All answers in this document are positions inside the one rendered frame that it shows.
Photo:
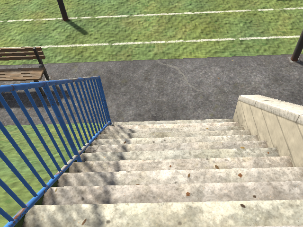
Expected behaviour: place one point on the stairs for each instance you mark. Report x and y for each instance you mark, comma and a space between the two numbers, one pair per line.
175, 173

